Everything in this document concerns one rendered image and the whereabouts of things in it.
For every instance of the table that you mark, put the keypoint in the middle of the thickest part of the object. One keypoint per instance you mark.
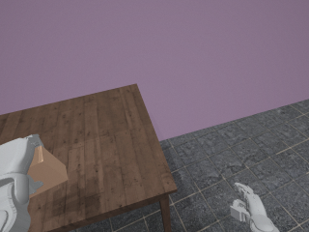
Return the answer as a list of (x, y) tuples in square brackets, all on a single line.
[(113, 158)]

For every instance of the sponge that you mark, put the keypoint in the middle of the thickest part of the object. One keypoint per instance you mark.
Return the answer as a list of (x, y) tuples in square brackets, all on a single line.
[(47, 169)]

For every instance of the left robot forearm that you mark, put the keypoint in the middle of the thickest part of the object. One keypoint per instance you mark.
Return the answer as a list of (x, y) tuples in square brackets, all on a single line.
[(14, 201)]

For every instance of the right robot forearm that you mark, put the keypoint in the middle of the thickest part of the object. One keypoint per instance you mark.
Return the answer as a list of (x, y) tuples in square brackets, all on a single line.
[(261, 223)]

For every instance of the left robot hand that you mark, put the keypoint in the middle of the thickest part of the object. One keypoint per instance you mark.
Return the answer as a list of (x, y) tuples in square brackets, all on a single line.
[(16, 157)]

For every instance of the right robot hand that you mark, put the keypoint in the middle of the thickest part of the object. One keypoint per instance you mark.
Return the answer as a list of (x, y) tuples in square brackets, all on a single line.
[(253, 204)]

